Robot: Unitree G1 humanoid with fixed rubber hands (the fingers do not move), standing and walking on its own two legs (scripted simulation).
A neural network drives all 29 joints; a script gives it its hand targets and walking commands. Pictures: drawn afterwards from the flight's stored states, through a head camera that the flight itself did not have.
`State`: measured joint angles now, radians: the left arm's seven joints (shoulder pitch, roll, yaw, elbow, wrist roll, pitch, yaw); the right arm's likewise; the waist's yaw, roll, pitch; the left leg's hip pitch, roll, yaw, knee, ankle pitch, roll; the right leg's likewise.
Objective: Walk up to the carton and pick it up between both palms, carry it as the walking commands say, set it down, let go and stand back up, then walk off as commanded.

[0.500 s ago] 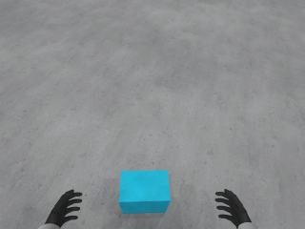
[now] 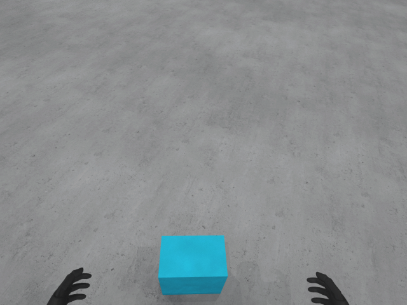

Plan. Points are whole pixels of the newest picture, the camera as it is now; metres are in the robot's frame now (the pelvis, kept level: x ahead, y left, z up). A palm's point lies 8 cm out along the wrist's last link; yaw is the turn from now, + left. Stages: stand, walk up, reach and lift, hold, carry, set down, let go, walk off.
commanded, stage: stand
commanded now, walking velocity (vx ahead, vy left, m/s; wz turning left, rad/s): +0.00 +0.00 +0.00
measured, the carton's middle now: (192, 266) +0.40 +0.01 -0.64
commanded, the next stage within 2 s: walk off in 1.68 s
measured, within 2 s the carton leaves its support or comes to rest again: neither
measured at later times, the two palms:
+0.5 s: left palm out of the picture +0.10 +0.31 -0.10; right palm out of the picture +0.11 -0.28 -0.08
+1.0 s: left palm out of the picture +0.08 +0.32 -0.10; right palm out of the picture +0.08 -0.29 -0.09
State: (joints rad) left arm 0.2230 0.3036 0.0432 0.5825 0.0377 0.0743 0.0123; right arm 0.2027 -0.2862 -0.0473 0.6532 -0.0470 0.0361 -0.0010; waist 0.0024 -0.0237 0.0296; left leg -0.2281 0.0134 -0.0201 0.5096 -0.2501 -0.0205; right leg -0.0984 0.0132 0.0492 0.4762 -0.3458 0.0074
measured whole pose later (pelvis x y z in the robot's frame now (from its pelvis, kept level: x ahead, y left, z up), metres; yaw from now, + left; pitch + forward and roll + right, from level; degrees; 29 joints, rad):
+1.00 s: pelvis -0.01 +0.02 +0.01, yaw +0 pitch -3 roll +0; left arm 0.17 0.39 0.00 0.97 0.03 0.00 0.02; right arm 0.13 -0.37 -0.02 1.00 -0.02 0.00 -0.01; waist -0.01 -0.02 0.03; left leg -0.17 0.00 0.00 0.39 -0.18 0.00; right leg -0.04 -0.01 0.06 0.35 -0.26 0.03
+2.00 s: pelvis -0.01 +0.02 +0.01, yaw +2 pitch -2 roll +0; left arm 0.14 0.37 0.00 1.03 0.02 0.02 0.02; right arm 0.13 -0.37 -0.01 1.05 0.00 0.03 0.00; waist -0.01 -0.02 0.04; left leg -0.20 -0.02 -0.04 0.41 -0.17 0.00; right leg -0.07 -0.02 0.03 0.38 -0.28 0.03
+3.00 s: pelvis +0.01 +0.00 +0.01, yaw +35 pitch +0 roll +1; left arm 0.21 0.25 0.02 0.78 0.03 0.01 0.04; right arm 0.23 -0.32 -0.08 0.87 -0.02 0.08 0.03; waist -0.01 0.04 0.06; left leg -0.48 0.00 -0.03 1.07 -0.40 -0.10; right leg -0.17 -0.06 -0.14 0.44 -0.27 -0.02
